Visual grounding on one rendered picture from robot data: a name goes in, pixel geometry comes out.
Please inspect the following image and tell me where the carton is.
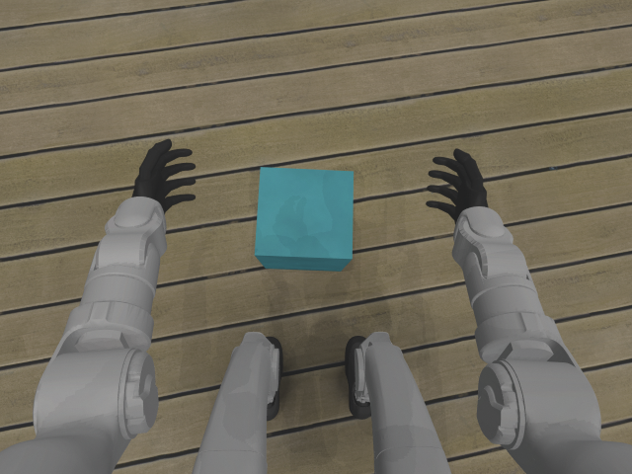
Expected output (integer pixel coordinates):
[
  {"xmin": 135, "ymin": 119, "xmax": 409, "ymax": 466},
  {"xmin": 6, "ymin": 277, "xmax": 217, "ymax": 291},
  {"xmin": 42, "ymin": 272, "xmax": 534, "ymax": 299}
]
[{"xmin": 255, "ymin": 167, "xmax": 354, "ymax": 272}]

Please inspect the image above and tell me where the robot right hand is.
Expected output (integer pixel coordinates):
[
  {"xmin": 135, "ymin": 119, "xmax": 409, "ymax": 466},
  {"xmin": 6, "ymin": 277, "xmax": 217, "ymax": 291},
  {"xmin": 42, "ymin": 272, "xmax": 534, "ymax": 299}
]
[{"xmin": 426, "ymin": 148, "xmax": 488, "ymax": 224}]

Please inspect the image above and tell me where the robot left foot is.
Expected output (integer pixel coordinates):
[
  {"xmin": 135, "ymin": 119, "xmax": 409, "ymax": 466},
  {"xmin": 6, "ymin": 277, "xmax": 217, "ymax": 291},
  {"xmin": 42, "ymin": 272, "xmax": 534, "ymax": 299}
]
[{"xmin": 266, "ymin": 337, "xmax": 283, "ymax": 421}]

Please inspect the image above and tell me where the robot left hand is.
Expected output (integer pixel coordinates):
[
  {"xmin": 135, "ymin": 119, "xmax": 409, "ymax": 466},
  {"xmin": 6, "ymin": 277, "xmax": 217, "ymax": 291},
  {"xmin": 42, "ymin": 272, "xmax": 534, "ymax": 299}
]
[{"xmin": 132, "ymin": 139, "xmax": 196, "ymax": 214}]

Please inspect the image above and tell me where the right robot upper arm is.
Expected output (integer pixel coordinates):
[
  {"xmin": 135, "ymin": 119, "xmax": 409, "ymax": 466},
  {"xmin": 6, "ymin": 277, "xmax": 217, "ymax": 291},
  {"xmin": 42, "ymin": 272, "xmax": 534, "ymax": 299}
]
[{"xmin": 477, "ymin": 359, "xmax": 632, "ymax": 474}]

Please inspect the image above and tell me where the left robot upper arm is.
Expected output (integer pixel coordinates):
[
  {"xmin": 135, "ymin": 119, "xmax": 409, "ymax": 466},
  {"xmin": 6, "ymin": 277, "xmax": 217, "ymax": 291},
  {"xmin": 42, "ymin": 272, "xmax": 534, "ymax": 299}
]
[{"xmin": 0, "ymin": 348, "xmax": 159, "ymax": 474}]

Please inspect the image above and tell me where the right robot forearm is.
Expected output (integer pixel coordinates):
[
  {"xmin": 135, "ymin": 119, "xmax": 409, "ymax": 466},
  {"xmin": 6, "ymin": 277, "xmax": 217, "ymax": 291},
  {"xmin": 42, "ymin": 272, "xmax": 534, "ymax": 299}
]
[{"xmin": 452, "ymin": 206, "xmax": 601, "ymax": 436}]

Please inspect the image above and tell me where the left robot forearm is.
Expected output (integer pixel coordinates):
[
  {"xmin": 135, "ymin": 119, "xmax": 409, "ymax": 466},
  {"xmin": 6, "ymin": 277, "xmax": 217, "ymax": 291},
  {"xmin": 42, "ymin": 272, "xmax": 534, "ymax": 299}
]
[{"xmin": 33, "ymin": 197, "xmax": 167, "ymax": 435}]

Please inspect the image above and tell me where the robot left shin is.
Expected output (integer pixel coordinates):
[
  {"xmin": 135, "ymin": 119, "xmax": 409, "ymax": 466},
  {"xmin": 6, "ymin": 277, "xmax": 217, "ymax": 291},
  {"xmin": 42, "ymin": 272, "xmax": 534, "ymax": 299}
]
[{"xmin": 231, "ymin": 332, "xmax": 276, "ymax": 403}]

